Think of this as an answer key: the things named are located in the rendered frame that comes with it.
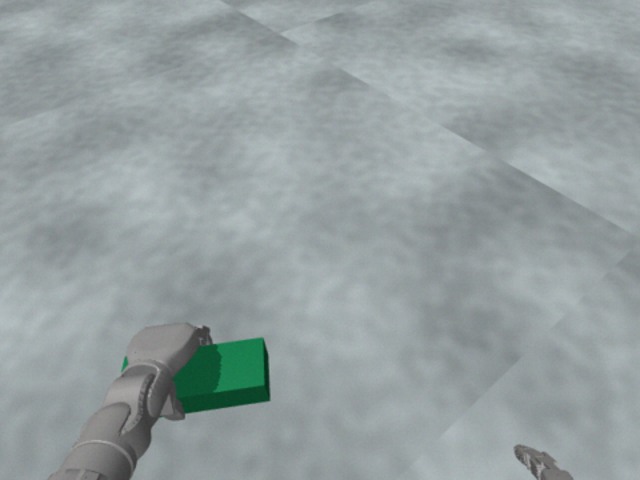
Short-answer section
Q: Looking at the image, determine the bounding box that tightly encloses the left robot hand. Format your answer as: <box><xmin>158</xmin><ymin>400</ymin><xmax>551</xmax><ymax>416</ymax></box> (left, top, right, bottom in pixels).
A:
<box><xmin>126</xmin><ymin>323</ymin><xmax>213</xmax><ymax>421</ymax></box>

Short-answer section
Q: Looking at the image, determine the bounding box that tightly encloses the right robot hand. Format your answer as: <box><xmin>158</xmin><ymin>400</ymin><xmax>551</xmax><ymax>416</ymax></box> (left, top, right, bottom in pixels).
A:
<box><xmin>514</xmin><ymin>445</ymin><xmax>574</xmax><ymax>480</ymax></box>

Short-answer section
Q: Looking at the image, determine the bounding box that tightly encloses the left robot arm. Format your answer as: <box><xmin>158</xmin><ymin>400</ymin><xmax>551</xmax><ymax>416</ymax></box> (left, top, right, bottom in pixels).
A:
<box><xmin>47</xmin><ymin>359</ymin><xmax>173</xmax><ymax>480</ymax></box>

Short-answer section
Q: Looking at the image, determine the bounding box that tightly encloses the carton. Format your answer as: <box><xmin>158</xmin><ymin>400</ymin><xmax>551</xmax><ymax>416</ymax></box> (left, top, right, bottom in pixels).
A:
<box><xmin>121</xmin><ymin>337</ymin><xmax>270</xmax><ymax>418</ymax></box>

